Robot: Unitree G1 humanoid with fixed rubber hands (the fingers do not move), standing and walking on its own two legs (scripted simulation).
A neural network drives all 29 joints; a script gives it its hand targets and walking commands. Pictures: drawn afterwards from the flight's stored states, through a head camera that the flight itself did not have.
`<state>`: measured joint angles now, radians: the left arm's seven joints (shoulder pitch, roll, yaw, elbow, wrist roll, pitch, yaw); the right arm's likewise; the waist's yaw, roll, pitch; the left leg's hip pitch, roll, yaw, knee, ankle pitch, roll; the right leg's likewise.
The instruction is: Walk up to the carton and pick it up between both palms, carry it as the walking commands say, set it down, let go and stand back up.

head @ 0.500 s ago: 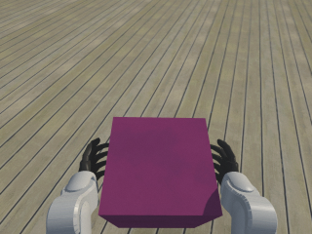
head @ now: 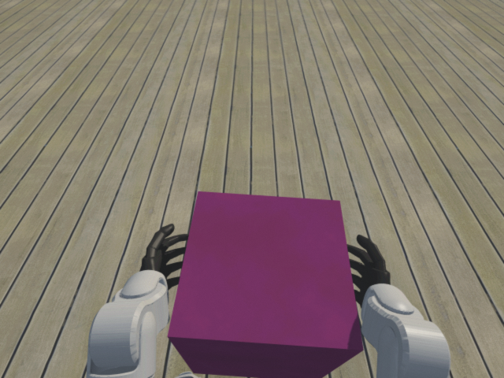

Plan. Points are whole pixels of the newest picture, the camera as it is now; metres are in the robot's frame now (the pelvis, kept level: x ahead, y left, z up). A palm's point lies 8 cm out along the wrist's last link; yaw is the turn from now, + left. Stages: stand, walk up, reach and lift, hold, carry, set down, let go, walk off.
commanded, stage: carry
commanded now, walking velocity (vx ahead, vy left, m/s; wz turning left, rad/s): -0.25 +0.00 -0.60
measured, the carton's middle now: (261, 293) +0.26 -0.01 +0.01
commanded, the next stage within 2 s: none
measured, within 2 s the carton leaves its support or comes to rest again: neither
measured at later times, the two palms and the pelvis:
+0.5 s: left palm out of the picture +0.06 +0.11 +0.10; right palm out of the picture +0.00 -0.19 +0.11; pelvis -0.19 +0.00 +0.02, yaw -13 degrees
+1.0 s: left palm out of the picture -0.09 +0.02 +0.10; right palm out of the picture -0.22 -0.25 +0.10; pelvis -0.36 -0.01 +0.01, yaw -25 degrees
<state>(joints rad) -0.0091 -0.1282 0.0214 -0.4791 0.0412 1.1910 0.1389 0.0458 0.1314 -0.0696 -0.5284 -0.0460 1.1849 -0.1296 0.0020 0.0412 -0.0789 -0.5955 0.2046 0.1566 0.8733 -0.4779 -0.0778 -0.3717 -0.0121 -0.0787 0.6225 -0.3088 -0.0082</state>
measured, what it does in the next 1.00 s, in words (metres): walks backwards, turning right: left foot, then right foot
